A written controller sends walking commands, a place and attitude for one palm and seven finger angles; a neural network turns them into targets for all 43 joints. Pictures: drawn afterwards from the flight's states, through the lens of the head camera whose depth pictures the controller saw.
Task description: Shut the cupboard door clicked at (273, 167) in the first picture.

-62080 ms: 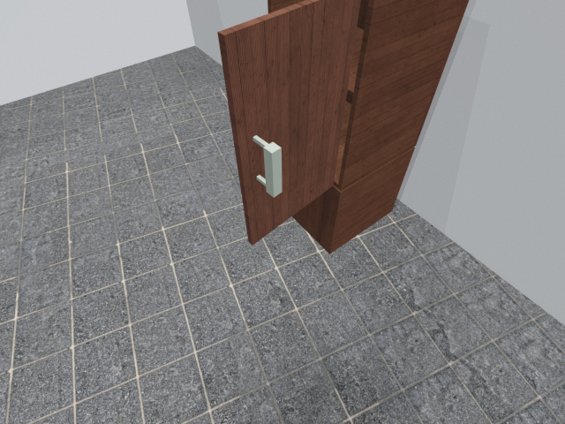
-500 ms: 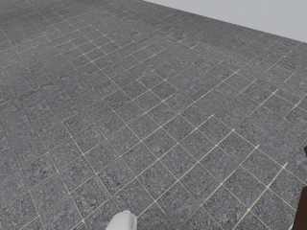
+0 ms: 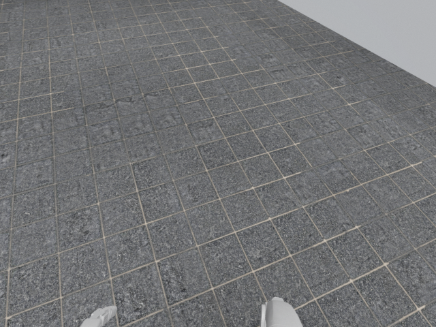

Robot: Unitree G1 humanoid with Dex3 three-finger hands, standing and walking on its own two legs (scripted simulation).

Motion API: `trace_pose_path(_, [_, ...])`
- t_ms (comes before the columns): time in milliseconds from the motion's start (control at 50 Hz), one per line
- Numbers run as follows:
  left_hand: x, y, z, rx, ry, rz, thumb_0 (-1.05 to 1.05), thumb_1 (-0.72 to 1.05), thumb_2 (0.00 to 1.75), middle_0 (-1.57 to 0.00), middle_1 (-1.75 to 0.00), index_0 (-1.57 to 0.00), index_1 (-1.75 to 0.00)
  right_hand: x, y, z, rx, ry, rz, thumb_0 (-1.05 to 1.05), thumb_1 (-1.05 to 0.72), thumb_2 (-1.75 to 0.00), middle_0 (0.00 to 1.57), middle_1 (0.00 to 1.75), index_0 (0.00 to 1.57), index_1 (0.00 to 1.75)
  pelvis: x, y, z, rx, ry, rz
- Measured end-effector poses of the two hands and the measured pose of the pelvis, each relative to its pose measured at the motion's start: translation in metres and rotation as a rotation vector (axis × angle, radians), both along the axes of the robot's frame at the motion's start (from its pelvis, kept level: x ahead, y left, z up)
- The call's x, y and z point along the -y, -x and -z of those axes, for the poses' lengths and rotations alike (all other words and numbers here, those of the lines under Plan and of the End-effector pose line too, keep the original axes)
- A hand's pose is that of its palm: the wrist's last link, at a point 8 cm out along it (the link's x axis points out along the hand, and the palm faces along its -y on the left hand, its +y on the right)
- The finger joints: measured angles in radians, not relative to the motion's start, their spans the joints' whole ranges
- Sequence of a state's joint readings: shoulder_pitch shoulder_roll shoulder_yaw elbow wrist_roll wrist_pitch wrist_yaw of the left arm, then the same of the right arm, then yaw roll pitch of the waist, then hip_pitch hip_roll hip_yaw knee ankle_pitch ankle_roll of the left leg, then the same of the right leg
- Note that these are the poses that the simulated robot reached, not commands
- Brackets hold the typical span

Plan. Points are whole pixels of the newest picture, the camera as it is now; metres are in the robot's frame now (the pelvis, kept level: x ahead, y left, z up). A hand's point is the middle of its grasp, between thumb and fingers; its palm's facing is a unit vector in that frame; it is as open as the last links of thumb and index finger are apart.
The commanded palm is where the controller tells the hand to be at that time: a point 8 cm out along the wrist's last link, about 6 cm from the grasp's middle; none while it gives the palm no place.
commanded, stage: walk to a spot facing it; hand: left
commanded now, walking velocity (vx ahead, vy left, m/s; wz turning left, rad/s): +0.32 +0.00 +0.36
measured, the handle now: out of the picture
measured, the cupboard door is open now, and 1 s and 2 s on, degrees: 31 31 31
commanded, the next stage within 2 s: turn to face it in 0.18 s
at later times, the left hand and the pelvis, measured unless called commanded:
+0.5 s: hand (161, 282) +0.22 +0.14 -0.16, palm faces +0.17 -0.96 -0.24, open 7.2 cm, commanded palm none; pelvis +0.20 -0.06 +0.00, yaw +8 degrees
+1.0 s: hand (159, 223) +0.36 +0.17 -0.17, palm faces -0.10 -0.97 -0.21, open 7.4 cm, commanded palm none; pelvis +0.25 -0.03 +0.00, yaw -10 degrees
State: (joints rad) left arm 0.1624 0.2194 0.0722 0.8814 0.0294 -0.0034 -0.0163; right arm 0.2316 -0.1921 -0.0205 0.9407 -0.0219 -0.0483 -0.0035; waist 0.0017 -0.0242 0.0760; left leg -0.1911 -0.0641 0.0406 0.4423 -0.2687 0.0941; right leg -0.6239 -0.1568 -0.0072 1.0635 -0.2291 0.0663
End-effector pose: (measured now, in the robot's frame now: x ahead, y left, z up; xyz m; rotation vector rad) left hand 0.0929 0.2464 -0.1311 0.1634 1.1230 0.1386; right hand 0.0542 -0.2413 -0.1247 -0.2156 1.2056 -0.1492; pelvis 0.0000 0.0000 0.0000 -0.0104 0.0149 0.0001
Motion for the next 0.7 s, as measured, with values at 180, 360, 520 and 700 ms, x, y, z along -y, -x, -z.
trace_pose_path(180, [0.042,-0.144,-0.013,0.133,0.010,0.058,0.01,0.91,0.89,-0.20,-0.30,-0.20,-0.29,0.015,-0.017,0.015,-0.166,-0.047,0.079,0.01,-0.90,-0.90,0.20,0.30,0.20,0.30,0.028,-0.090,0.005,-0.007,-0.027,-0.046])
trace_pose_path(360, [0.067,-0.173,-0.012,0.101,-0.027,-0.063,0.01,0.91,0.89,-0.20,-0.30,-0.21,-0.29,0.058,-0.106,0.030,-0.264,-0.036,-0.003,0.01,-0.91,-0.90,0.20,0.30,0.20,0.30,0.057,-0.166,0.008,0.011,-0.035,-0.150])
trace_pose_path(520, [0.064,-0.109,-0.002,-0.170,-0.021,-0.181,0.00,0.94,0.89,-0.20,-0.30,-0.21,-0.29,0.049,-0.234,0.013,-0.067,-0.022,-0.093,0.01,-0.91,-0.90,0.19,0.30,0.20,0.30,0.055,-0.208,-0.003,-0.011,-0.020,-0.124])
trace_pose_path(700, [0.046,-0.097,0.029,-0.344,0.071,-0.178,0.01,0.92,0.89,-0.20,-0.30,-0.20,-0.29,0.000,-0.300,0.001,0.102,-0.008,-0.085,0.00,-0.91,-0.90,0.19,0.30,0.20,0.30,0.024,-0.235,0.008,0.000,0.014,-0.011])
